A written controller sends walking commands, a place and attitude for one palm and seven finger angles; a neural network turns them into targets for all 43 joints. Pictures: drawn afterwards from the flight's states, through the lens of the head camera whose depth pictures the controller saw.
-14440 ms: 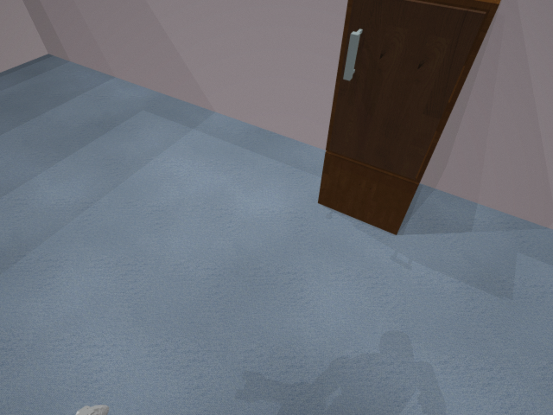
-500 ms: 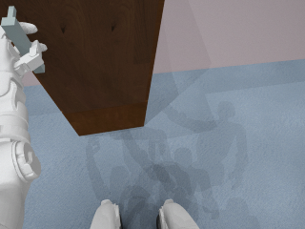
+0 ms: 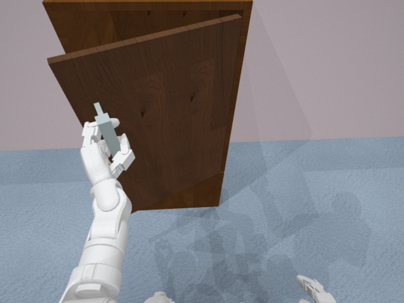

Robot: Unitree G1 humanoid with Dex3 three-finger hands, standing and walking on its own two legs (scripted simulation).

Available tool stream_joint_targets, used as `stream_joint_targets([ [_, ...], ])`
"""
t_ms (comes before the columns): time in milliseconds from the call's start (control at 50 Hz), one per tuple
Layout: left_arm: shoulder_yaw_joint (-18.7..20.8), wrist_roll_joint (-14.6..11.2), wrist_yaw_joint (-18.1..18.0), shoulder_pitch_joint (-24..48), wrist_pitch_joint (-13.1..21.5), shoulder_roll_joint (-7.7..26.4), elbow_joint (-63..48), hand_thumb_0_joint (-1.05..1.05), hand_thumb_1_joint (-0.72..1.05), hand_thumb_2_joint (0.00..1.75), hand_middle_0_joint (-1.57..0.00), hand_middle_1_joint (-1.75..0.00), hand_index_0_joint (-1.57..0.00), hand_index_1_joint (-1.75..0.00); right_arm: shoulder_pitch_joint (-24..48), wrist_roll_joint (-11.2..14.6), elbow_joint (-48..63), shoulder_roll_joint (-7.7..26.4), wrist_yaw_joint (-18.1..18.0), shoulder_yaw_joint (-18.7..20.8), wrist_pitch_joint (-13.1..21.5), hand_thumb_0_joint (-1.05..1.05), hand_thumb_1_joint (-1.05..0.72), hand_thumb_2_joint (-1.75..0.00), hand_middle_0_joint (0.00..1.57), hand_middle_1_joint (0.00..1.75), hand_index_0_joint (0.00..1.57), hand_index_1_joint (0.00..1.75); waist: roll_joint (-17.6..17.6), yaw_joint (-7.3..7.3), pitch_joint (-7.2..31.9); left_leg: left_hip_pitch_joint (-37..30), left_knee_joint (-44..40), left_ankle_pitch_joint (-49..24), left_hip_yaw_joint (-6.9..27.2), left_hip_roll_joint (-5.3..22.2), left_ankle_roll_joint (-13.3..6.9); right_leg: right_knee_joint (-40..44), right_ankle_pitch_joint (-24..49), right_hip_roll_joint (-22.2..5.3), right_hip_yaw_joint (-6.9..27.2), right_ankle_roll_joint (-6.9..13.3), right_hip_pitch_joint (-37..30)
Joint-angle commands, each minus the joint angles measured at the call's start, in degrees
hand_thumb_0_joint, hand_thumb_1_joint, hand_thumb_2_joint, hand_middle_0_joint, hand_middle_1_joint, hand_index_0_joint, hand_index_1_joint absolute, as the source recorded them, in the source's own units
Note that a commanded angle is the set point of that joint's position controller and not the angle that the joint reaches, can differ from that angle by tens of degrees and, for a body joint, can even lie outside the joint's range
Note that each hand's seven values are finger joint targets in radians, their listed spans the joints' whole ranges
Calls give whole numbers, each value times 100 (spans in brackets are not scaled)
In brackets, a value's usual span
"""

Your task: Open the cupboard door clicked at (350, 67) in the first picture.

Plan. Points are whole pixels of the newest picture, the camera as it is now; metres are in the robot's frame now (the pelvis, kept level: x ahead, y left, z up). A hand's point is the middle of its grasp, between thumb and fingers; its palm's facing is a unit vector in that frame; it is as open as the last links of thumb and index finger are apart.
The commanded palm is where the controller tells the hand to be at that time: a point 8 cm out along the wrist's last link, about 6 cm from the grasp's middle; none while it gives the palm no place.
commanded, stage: pull the door open along its arc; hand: left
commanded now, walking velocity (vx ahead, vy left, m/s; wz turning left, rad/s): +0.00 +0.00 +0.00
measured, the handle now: (110, 136) +0.44 +0.20 +0.07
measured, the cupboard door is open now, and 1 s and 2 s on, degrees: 25 48 53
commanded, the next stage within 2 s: open thumb and fingers to let go in 0.42 s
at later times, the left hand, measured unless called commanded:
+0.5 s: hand (180, 194) +0.30 +0.05 +0.08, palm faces +0.39 -0.92 +0.00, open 6.2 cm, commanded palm +0.26 +0.09 +0.07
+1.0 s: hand (175, 187) +0.32 +0.06 +0.07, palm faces +0.45 -0.89 +0.00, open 11.6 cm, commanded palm +0.28 +0.08 +0.07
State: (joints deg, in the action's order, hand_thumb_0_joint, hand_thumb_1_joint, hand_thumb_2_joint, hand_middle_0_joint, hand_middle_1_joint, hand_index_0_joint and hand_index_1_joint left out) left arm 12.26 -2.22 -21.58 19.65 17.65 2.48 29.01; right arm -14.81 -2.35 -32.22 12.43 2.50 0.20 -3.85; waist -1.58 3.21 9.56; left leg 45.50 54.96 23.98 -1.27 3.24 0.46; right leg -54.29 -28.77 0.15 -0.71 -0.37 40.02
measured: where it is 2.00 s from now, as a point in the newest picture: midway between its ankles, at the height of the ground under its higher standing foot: outside the picture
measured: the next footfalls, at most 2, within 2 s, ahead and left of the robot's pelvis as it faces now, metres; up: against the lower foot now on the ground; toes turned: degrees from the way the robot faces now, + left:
none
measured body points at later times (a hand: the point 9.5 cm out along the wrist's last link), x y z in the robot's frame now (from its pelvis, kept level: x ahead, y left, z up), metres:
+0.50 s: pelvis +0.00 -0.03 +0.00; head +0.02 -0.05 +0.45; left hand +0.28 +0.09 +0.08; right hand +0.15 -0.25 -0.11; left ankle +0.02 +0.12 -0.68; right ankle -0.03 -0.13 -0.68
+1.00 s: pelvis -0.02 -0.03 +0.00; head +0.02 -0.05 +0.45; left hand +0.29 +0.10 +0.08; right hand +0.16 -0.24 -0.11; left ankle +0.02 +0.12 -0.68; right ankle -0.03 -0.13 -0.68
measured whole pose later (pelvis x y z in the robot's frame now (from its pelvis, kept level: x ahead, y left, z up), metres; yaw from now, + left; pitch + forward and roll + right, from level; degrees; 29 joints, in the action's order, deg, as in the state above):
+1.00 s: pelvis -0.02 -0.03 +0.00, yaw +4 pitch +10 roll +0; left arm -9.5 4.9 -36.1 7.3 13.1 -7.4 17.7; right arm -10.7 -3.9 -35.7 10.7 0.3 0.4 -2.4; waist -2.3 -0.2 7.9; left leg 42.6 54.5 22.1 2.6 1.8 2.7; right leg -56.6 -30.1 -0.8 -4.5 2.1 36.8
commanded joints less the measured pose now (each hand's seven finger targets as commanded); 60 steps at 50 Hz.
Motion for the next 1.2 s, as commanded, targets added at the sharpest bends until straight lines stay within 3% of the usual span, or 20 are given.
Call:
stream_joint_targets([
  [0,-284,462,-754,1199,319,492,-1368,0,90,90,-40,-135,-40,-135,-163,-107,506,661,-39,354,163,0,-90,-90,20,30,20,30,249,-68,1586,-1448,-509,-1782,21,-264,-84,676,2508,189,-226,95,-735],
  [40,-560,546,-757,1069,364,302,-1417,0,90,90,-40,-135,-40,-135,-94,-133,499,639,-75,356,179,0,-90,-90,20,30,20,30,472,-23,1475,-1448,-504,-1677,32,-260,-114,757,2479,180,-196,91,-734],
  [100,-932,514,-703,933,430,-55,-1644,0,90,90,-40,-135,-40,-135,109,-120,513,560,-93,333,221,0,-90,-90,20,30,20,30,280,-70,1393,-1532,-560,-1534,14,-290,-111,834,2381,131,-174,105,-775],
  [220,-1601,476,-772,102,422,-667,-2218,0,90,90,-40,-135,-40,-135,343,-121,627,456,-73,315,357,0,-90,-90,20,30,20,30,340,-176,1339,-1603,-612,-1515,10,-322,-111,909,2438,68,-142,105,-977],
  [320,-2223,646,-1007,-721,204,-1178,-2756,0,90,90,-40,-135,-40,-135,487,-132,758,395,-35,304,436,0,-90,-90,20,30,20,30,637,-169,1169,-1579,-605,-1510,27,-326,-114,956,2593,-3,-139,68,-1043],
  [340,-2223,722,-1060,-795,148,-1119,-2768,0,90,90,-40,-135,-40,-135,498,-147,771,398,-51,285,452,0,-90,-90,20,30,20,30,836,-161,1064,-1489,-606,-1426,58,-327,-121,1010,2485,-16,-110,62,-1052],
  [420,-2610,960,-1197,-1230,-25,-1463,-3064,0,90,90,-40,-135,-40,-135,717,-156,856,292,-88,241,530,0,-90,-90,20,30,20,30,626,-229,1031,-1497,-567,-1263,53,-360,-110,1038,2216,-68,-73,89,-963],
  [480,-2422,828,-1334,-694,-166,-1352,-2947,0,90,90,-40,-135,-40,-135,857,-138,743,287,-163,183,533,0,-90,-90,20,30,20,30,813,-159,772,-1395,-546,-932,114,-381,-99,1255,1615,-119,30,51,-794],
  [500,-2174,791,-1426,-99,-171,-1097,-2876,0,90,90,-40,-135,-40,-135,916,-148,645,303,-215,158,509,0,-90,-90,20,30,20,30,748,-104,673,-1321,-505,-787,121,-398,-104,1336,1371,-161,119,29,-656],
  [540,-2101,827,-1497,84,-182,-1058,-2777,0,76,84,-39,-134,-39,-134,974,-170,575,273,-269,162,479,0,-90,-90,20,30,20,30,746,-118,735,-1333,-484,-752,140,-402,-114,1377,1138,-155,172,49,-632],
  [560,-2200,820,-1484,46,-217,-1226,-2559,0,69,81,-38,-133,-38,-133,1025,-176,552,247,-269,149,474,0,-90,-90,20,30,20,30,676,-116,712,-1319,-496,-705,130,-414,-110,1357,1102,-164,153,49,-580],
  [640,-2205,857,-1406,111,-161,-1235,-2426,0,41,69,-36,-130,-36,-130,913,-184,520,259,-249,186,460,0,-90,-90,20,30,20,30,746,-136,1094,-1385,-471,-969,155,-388,-106,1143,1663,-142,77,46,-729],
  [700,-2380,885,-1339,212,-130,-1419,-2349,0,20,60,-35,-127,-35,-127,879,-177,545,265,-225,208,451,0,-90,-90,20,30,20,30,662,-92,1073,-1406,-432,-1056,146,-377,-109,1056,1898,-143,32,40,-665],
  [740,-2350,887,-1320,248,-138,-1360,-2279,0,6,54,-34,-126,-34,-126,838,-189,530,279,-231,213,449,0,-90,-90,20,30,20,30,867,-60,1123,-1350,-402,-1088,178,-369,-122,1036,1967,-136,15,32,-699],
  [820,-2425,908,-1323,415,-139,-1438,-2246,0,-22,42,-32,-123,-32,-123,840,-175,525,285,-226,220,426,0,-90,-90,20,30,20,30,644,-57,1104,-1398,-400,-1086,171,-368,-115,988,1832,-111,-28,73,-570],
  [900,-2485,889,-1350,506,-173,-1522,-2179,0,-50,30,-30,-120,-30,-120,855,-169,531,287,-228,214,430,0,-90,-90,20,30,20,30,665,-44,1093,-1390,-408,-1002,173,-370,-126,1018,1610,-91,-55,85,-500],
  [940,-2366,891,-1372,545,-181,-1365,-2118,0,-50,30,-30,-120,-30,-120,851,-171,513,314,-253,223,430,0,-90,-90,20,30,20,30,799,-57,1040,-1320,-426,-946,202,-360,-127,1061,1451,-80,-44,96,-510],
  [980,-2438,898,-1399,685,-170,-1461,-2167,0,-50,30,-28,-110,-28,-110,869,-164,506,297,-251,217,421,0,-90,-90,20,30,20,30,601,-70,1108,-1378,-447,-930,183,-365,-123,1030,1331,-72,-67,121,-464],
  [1040,-2388,898,-1414,530,-202,-1453,-2045,0,-50,30,-26,-95,-26,-95,823,-179,510,312,-246,227,437,0,-90,-90,20,30,20,30,752,-106,1150,-1352,-465,-983,204,-362,-126,1010,1376,-39,-121,138,-517],
  [1180,-2358,838,-1503,758,-203,-1513,-1986,0,-50,30,-20,-60,-20,-60,895,-172,494,312,-235,205,457,0,-90,-90,20,30,20,30,628,-100,1051,-1370,-551,-716,187,-362,-110,1063,923,-11,-163,154,-384],
])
